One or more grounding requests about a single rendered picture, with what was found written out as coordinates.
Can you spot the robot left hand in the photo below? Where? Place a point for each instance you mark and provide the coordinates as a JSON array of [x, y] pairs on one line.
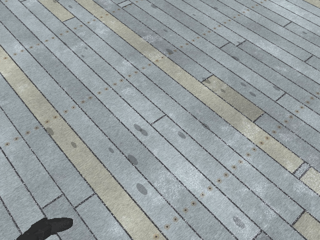
[[45, 227]]

